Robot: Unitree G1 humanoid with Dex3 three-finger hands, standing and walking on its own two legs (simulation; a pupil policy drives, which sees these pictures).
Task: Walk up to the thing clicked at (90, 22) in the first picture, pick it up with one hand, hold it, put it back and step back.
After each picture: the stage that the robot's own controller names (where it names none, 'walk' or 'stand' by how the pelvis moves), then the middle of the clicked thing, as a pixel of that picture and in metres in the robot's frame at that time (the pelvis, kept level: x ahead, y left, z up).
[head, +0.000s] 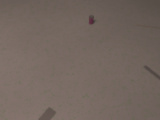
stand; (91, 19) +2.00 -0.11 -0.72
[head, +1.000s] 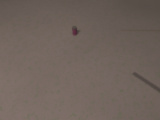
walk; (74, 30) +1.85 +0.24 -0.70
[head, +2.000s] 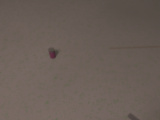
walk; (52, 53) +1.27 +0.40 -0.71
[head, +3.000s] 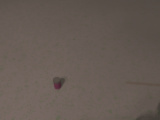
walk; (57, 83) +0.85 +0.27 -0.71
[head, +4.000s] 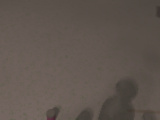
walk; (51, 116) +0.56 +0.17 -0.70
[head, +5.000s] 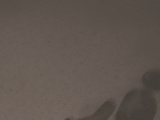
stand; out of the picture +0.46 +0.16 -0.72
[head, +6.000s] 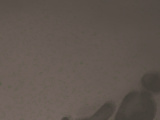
stand; out of the picture +0.47 +0.16 -0.72
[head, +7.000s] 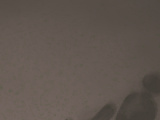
stand; out of the picture +0.47 +0.16 -0.73
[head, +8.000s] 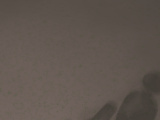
stand; out of the picture +0.46 +0.16 -0.73
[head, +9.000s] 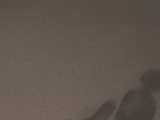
stand; out of the picture +0.45 +0.17 -0.73
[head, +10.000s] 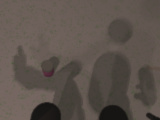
go down; (48, 69) +0.51 +0.17 -0.45
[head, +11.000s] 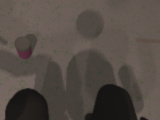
go down; (23, 48) +0.54 +0.21 -0.31
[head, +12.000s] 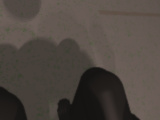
close in; out of the picture +0.52 +0.26 -0.24
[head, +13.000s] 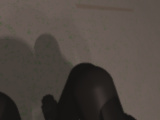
close; out of the picture +0.52 +0.28 -0.23
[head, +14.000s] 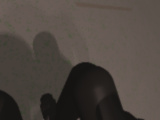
lift; out of the picture +0.45 +0.20 -0.26
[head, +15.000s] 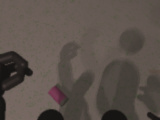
hold; (58, 96) +0.42 +0.13 -0.50
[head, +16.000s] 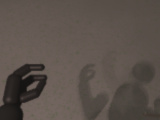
close; out of the picture +0.35 +0.14 -0.69
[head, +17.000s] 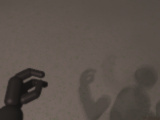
hold; out of the picture +0.33 +0.16 -0.71
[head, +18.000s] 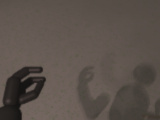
stand; out of the picture +0.31 +0.17 -0.70
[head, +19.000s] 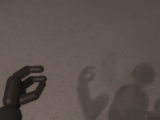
stand; out of the picture +0.30 +0.18 -0.70
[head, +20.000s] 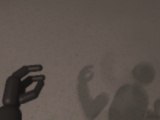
stand; out of the picture +0.30 +0.19 -0.70
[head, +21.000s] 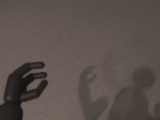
stand; out of the picture +0.29 +0.19 -0.70
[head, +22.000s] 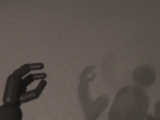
stand; out of the picture +0.28 +0.19 -0.70
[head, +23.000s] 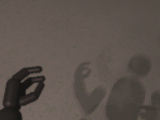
stand; out of the picture +0.29 +0.20 -0.69
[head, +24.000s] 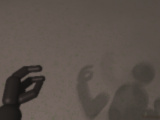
stand; out of the picture +0.28 +0.20 -0.70
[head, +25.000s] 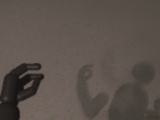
stand; out of the picture +0.28 +0.20 -0.70
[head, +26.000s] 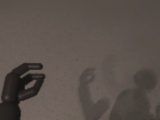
close; out of the picture +0.28 +0.20 -0.70
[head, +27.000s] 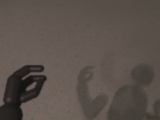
close; out of the picture +0.28 +0.19 -0.70
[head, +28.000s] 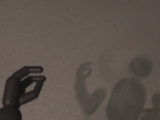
close; out of the picture +0.29 +0.20 -0.68
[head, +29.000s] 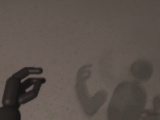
stand; out of the picture +0.29 +0.20 -0.70
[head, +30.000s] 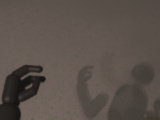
close; out of the picture +0.28 +0.19 -0.70
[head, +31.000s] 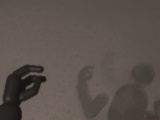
close; out of the picture +0.29 +0.19 -0.70
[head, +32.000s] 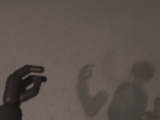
close; out of the picture +0.29 +0.19 -0.70
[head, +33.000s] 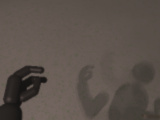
close; out of the picture +0.29 +0.19 -0.70
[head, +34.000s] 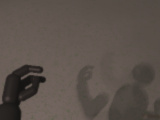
close; out of the picture +0.30 +0.19 -0.70
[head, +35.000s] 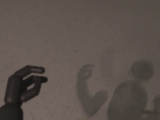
close; out of the picture +0.30 +0.19 -0.69
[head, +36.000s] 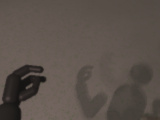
close; out of the picture +0.29 +0.18 -0.70
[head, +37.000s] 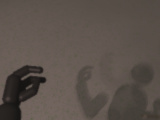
close; out of the picture +0.30 +0.19 -0.70
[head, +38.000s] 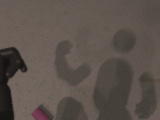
crouch; (41, 117) +0.33 +0.19 -0.57
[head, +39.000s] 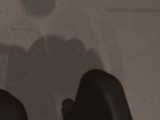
lower; out of the picture +0.36 +0.24 -0.27
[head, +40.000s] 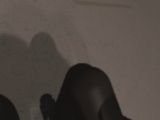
lower; out of the picture +0.34 +0.26 -0.26
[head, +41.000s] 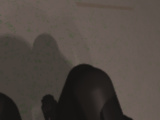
lower; out of the picture +0.34 +0.26 -0.26
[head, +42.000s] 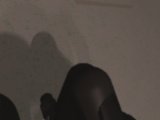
lower; out of the picture +0.34 +0.26 -0.26
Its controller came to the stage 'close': yes
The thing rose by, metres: 0.01
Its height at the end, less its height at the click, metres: -0.02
